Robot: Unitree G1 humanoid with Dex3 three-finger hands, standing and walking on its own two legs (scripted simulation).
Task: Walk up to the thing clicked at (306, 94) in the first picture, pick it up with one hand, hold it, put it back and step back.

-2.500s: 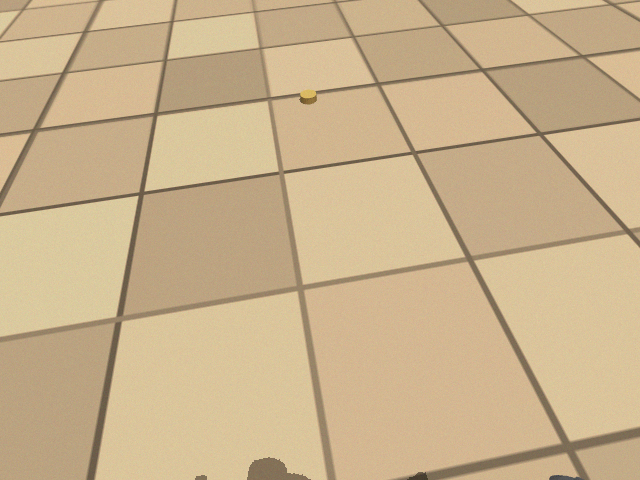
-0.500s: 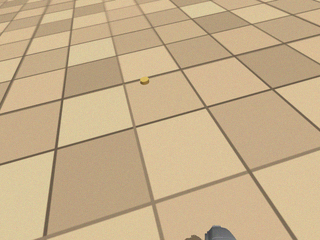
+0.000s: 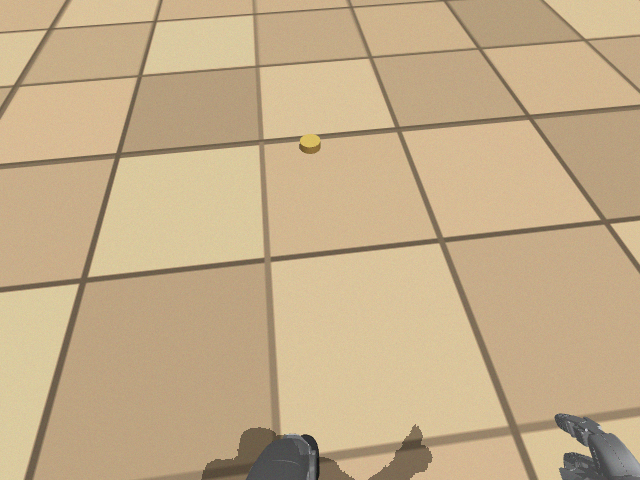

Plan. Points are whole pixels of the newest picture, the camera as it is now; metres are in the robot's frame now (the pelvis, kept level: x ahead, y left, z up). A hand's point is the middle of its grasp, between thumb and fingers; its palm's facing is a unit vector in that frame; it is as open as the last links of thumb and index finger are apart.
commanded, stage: walk up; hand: left
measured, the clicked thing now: (310, 143) +1.51 +0.19 -0.73
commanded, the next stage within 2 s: none
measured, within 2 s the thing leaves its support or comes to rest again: neither
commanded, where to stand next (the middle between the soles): +1.11 -0.04 m, yaw -2 degrees
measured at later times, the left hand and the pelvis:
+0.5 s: hand (224, 279) +0.41 +0.23 -0.11, palm faces -0.10 -0.91 -0.39, open 7.4 cm; pelvis +0.28 -0.04 +0.00, yaw -1 degrees
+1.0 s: hand (232, 244) +0.50 +0.24 -0.14, palm faces +0.03 -0.93 -0.37, open 7.4 cm; pelvis +0.50 -0.04 +0.01, yaw +2 degrees
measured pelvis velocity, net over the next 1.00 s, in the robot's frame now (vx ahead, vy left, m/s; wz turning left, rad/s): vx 0.50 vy -0.04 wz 0.03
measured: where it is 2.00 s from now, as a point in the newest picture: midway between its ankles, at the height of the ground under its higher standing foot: (359, 264)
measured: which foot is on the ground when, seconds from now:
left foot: down 0.00-0.52, up 0.54-0.98, down 1.00-1.00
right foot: down 0.00-0.04, up 0.06-0.46, down 0.48-1.00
